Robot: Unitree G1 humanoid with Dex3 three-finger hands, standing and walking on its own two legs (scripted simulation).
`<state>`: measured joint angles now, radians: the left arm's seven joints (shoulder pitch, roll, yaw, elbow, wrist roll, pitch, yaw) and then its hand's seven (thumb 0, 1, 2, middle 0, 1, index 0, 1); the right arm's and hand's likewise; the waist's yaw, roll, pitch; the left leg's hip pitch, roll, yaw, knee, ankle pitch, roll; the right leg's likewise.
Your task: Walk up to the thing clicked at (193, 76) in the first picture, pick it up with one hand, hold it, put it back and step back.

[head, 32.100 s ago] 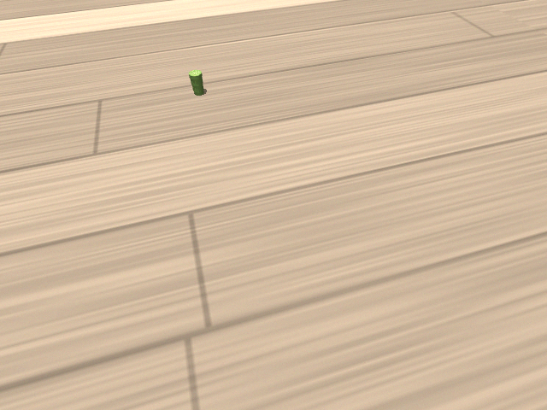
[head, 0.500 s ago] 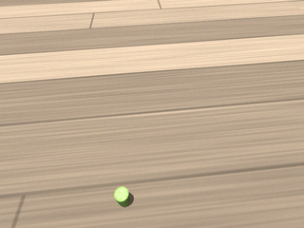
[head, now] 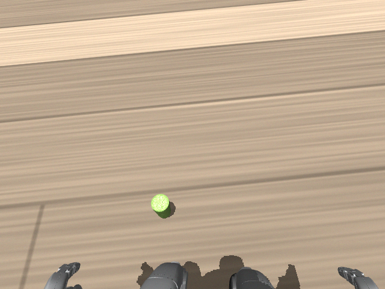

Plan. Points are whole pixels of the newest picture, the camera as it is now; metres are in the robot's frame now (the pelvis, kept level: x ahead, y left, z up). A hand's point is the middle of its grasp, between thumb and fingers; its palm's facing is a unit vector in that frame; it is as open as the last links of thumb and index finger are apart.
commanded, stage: step back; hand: left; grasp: from the side
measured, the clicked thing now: (162, 207) +0.48 +0.20 -0.69
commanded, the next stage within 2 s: none
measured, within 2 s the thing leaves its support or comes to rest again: neither
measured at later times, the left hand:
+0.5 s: hand out of the picture +0.02 +0.28 -0.15, palm faces -0.09 -0.91 -0.41, open 7.4 cm
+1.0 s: hand out of the picture -0.09 +0.32 -0.15, palm faces -0.04 -0.93 -0.38, open 7.4 cm
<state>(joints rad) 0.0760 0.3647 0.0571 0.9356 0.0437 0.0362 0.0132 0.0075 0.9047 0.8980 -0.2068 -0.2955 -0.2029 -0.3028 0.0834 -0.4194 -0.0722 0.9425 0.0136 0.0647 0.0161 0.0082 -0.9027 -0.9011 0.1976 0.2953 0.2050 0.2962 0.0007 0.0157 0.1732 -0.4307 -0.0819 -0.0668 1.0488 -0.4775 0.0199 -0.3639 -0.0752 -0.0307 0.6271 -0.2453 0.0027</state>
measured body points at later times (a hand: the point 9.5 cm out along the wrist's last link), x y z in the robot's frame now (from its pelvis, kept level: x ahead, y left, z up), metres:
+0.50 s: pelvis -0.09 +0.02 -0.01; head -0.02 +0.01 +0.43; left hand +0.03 +0.33 -0.13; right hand +0.01 -0.30 -0.13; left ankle -0.05 +0.13 -0.72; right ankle -0.11 -0.10 -0.73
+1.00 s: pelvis -0.21 +0.05 +0.00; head -0.15 +0.07 +0.45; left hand -0.09 +0.36 -0.12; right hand -0.13 -0.27 -0.10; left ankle -0.16 +0.15 -0.72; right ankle -0.25 -0.10 -0.63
